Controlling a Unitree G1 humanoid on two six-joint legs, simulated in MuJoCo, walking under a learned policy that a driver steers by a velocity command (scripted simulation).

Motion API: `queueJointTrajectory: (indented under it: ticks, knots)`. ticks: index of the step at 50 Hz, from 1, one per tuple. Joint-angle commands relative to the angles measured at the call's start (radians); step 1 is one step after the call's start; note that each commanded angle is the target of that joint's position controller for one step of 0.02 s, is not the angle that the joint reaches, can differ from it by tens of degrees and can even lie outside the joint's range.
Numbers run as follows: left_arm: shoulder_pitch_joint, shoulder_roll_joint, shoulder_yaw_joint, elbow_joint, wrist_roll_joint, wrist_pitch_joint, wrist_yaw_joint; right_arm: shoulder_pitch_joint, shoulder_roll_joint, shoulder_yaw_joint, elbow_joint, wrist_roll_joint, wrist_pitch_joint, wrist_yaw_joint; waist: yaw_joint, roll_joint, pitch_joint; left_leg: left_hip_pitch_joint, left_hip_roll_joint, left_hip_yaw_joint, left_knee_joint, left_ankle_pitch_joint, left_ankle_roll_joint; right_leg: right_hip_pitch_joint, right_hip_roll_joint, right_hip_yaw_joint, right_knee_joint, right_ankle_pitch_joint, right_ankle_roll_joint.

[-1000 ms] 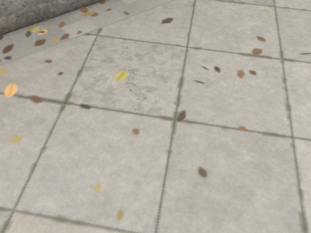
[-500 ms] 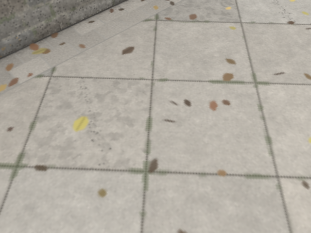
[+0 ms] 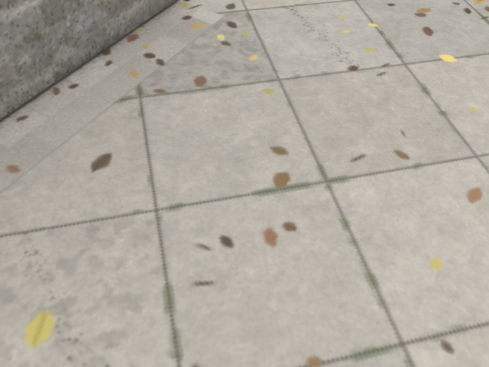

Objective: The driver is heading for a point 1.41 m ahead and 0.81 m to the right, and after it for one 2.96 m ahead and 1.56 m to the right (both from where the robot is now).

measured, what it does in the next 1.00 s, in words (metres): walks ahead, turning right: right foot, then left foot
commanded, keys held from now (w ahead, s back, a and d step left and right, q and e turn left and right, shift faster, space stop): w+e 0.98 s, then w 0.02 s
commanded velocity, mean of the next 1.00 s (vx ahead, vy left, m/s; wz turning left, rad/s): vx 0.50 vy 0.00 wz -0.59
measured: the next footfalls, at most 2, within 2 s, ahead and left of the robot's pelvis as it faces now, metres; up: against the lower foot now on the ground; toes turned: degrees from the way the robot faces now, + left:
right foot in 0.40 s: +0.34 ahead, -0.18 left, +0.00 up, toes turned -17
left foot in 0.88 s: +0.67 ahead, -0.10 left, +0.00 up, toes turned -35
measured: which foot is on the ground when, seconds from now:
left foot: down 0.00-0.40, up 0.42-0.86, down 0.88-1.00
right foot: up 0.00-0.38, down 0.40-0.88, up 0.90-1.00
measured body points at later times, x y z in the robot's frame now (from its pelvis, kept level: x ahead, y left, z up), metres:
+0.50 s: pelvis +0.25 -0.08 -0.01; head +0.30 -0.10 +0.44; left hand +0.51 +0.12 -0.09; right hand +0.25 -0.38 -0.13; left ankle +0.16 +0.11 -0.63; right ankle +0.30 -0.17 -0.73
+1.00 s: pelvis +0.54 -0.14 +0.00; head +0.56 -0.14 +0.45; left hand +0.76 +0.05 -0.12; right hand +0.52 -0.45 -0.09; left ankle +0.64 -0.08 -0.73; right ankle +0.38 -0.19 -0.64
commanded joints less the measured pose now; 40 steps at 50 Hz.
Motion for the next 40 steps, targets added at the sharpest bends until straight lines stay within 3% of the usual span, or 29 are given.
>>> queueJointTrajectory:
  ticks: [1,3,7,11,15,17,18,19,20,21,22,23,24,25,27,29,34,37,40]
  knots:
    - [-0.060,0.084,0.031,-0.110,-0.005,-0.010,-0.009,0.073,-0.100,-0.030,-0.017,-0.004,-0.004,-0.005,-0.043,0.160,0.010,0.248,0.276,-0.287,-0.268,0.032,0.150,-0.293,-0.123,0.026,0.023,0.090,0.013]
    - [-0.072,0.052,0.025,-0.118,-0.003,0.000,-0.012,0.074,-0.114,-0.037,0.005,0.003,-0.011,-0.003,-0.034,0.155,0.022,0.222,0.275,-0.207,-0.301,0.113,0.166,-0.300,-0.133,0.008,-0.012,0.117,0.022]
    - [-0.141,0.035,0.017,-0.137,0.003,0.001,-0.019,0.081,-0.157,-0.050,0.046,0.001,-0.008,-0.006,-0.041,0.120,0.028,0.259,0.284,-0.079,-0.318,0.260,0.171,-0.339,-0.145,-0.001,-0.170,0.261,0.037]
    - [-0.267,0.012,0.006,-0.164,0.002,-0.013,-0.045,0.104,-0.184,-0.053,0.080,0.009,0.005,-0.012,-0.087,0.107,0.057,0.285,0.267,0.044,-0.314,0.283,0.138,-0.281,-0.129,-0.068,-0.395,0.425,0.016]
    - [-0.346,0.023,0.009,-0.205,-0.003,-0.014,-0.068,0.141,-0.220,-0.063,0.112,0.029,0.025,-0.012,-0.096,0.112,0.086,0.381,0.304,0.097,-0.275,0.379,0.113,-0.252,-0.105,-0.123,-0.511,0.349,-0.029]
    - [-0.309,0.054,0.026,-0.209,0.004,-0.008,-0.070,0.135,-0.250,-0.072,0.114,0.037,0.036,-0.018,-0.055,0.141,0.046,0.418,0.307,0.139,-0.161,0.696,0.093,-0.148,-0.047,-0.178,-0.535,0.244,-0.071]
    - [-0.236,0.083,0.042,-0.196,0.007,-0.004,-0.068,0.131,-0.265,-0.077,0.113,0.040,0.044,-0.023,-0.007,0.154,-0.003,0.420,0.300,0.160,-0.040,0.855,0.083,-0.043,-0.006,-0.204,-0.548,0.204,-0.097]
    - [-0.078,0.125,0.070,-0.156,0.005,-0.001,-0.060,0.117,-0.261,-0.074,0.109,0.044,0.049,-0.028,0.084,0.133,-0.083,0.354,0.271,0.189,0.157,0.888,0.057,0.176,0.036,-0.214,-0.616,0.265,-0.135]
    - [0.098,0.196,0.103,-0.113,0.002,0.009,-0.040,0.129,-0.221,-0.058,0.092,0.025,0.044,-0.032,0.159,0.051,-0.174,0.113,0.234,0.187,0.449,0.626,0.017,0.495,-0.034,-0.066,-0.630,0.294,-0.186]
    - [0.057,0.320,0.114,-0.123,-0.006,0.000,-0.032,0.238,-0.064,-0.005,0.029,-0.020,0.019,-0.013,0.017,-0.240,-0.264,-0.351,0.033,0.111,0.817,-0.369,-0.042,0.831,-0.313,0.509,-0.699,0.182,-0.375]
    - [0.109,0.238,0.092,-0.148,-0.001,-0.014,-0.035,0.136,-0.150,-0.015,0.018,0.015,-0.020,0.002,0.108,-0.134,-0.409,-0.456,0.016,-0.111,0.927,-0.400,-0.031,0.874,-0.373,0.747,-0.858,0.011,-0.416]
    - [0.074,0.185,0.074,-0.131,0.008,-0.028,-0.039,0.030,-0.196,-0.029,-0.013,0.052,-0.036,0.008,0.117,-0.077,-0.248,-0.528,0.061,-0.112,0.906,-0.294,-0.013,0.768,-0.340,0.597,-0.879,0.077,-0.355]
    - [0.014,0.160,0.065,-0.132,0.005,-0.034,-0.038,0.013,-0.179,-0.021,-0.017,0.042,-0.044,0.003,0.070,0.000,-0.154,-0.487,0.102,-0.107,0.814,-0.204,-0.006,0.610,-0.296,0.475,-0.879,0.175,-0.319]
    - [-0.055,0.131,0.055,-0.142,0.007,-0.034,-0.036,0.016,-0.178,-0.024,-0.004,0.015,-0.042,-0.005,0.025,0.031,-0.094,-0.419,0.130,-0.103,0.733,-0.161,-0.016,0.469,-0.256,0.381,-0.886,0.290,-0.293]
    - [-0.114,0.109,0.044,-0.157,0.023,-0.036,-0.030,0.051,-0.181,-0.033,0.004,0.000,-0.019,-0.004,-0.032,0.004,-0.062,-0.306,0.150,-0.106,0.654,-0.118,-0.035,0.310,-0.213,0.303,-0.928,0.416,-0.286]
    - [-0.107,0.117,0.046,-0.141,0.017,-0.042,-0.020,0.048,-0.150,-0.026,0.006,-0.008,0.000,-0.005,-0.042,0.007,-0.042,-0.279,0.140,-0.081,0.575,-0.086,-0.065,0.225,-0.193,0.243,-0.944,0.500,-0.293]
    - [-0.037,0.147,0.055,-0.094,0.005,-0.031,0.005,-0.147,-0.089,-0.001,-0.041,-0.006,0.003,0.003,0.025,-0.022,0.007,-0.219,0.074,-0.064,0.206,0.222,-0.090,0.141,-0.114,0.156,-0.933,0.404,-0.226]
    - [0.015,0.157,0.059,-0.065,-0.002,-0.026,0.008,-0.225,-0.103,-0.004,-0.065,0.011,-0.006,0.015,0.057,-0.037,0.014,-0.159,0.038,-0.077,0.088,0.282,-0.081,0.161,-0.132,0.210,-0.906,0.317,-0.205]
    - [0.030,0.144,0.057,-0.049,-0.006,-0.019,0.012,-0.223,-0.142,-0.022,-0.072,0.016,-0.016,0.022,0.043,-0.060,0.011,-0.130,0.032,-0.109,0.018,0.196,-0.052,0.250,-0.165,0.303,-0.823,0.275,-0.186]
Velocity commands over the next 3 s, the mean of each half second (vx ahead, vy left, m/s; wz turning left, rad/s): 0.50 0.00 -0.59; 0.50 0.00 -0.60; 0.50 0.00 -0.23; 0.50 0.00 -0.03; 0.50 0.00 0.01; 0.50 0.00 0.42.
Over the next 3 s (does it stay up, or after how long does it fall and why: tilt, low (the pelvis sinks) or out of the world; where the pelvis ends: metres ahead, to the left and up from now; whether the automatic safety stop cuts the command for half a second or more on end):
stays up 1.36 -0.85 -0.02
